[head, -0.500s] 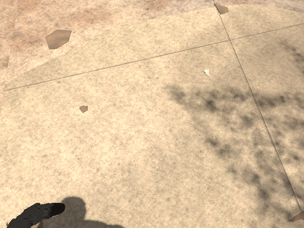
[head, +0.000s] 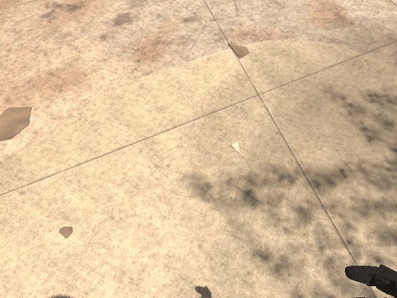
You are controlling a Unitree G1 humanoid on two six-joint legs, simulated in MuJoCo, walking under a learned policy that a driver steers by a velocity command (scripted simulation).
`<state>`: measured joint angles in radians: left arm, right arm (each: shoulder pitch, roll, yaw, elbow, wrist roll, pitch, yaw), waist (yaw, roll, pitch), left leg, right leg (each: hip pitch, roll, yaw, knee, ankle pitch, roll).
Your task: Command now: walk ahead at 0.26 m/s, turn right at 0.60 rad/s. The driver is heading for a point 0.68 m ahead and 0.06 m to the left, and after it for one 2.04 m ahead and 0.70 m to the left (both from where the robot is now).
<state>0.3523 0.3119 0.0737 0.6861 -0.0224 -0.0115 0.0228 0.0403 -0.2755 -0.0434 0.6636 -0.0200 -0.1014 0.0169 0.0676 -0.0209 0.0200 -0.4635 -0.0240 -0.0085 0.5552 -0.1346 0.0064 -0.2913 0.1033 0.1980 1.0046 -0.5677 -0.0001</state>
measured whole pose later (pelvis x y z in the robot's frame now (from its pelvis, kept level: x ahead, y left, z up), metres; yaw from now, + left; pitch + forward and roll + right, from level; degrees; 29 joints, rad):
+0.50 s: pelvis +0.09 -0.02 +0.01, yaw -8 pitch +0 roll +0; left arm 0.12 0.22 0.02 0.62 0.02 0.03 0.00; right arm 0.18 -0.27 -0.01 0.84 -0.02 0.00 0.01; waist -0.04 0.03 0.01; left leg -0.22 0.05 0.05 0.51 -0.28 -0.04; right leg -0.29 0.02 0.03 0.54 -0.24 -0.02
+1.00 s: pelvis +0.11 -0.03 +0.01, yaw -8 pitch -1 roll +0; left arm 0.16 0.24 0.05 0.81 0.01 0.02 0.02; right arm 0.19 -0.26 -0.02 0.98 -0.01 0.01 -0.03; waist -0.02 0.00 0.03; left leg -0.15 0.06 0.05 0.47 -0.30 -0.05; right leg -0.23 0.03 0.03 0.51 -0.26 -0.02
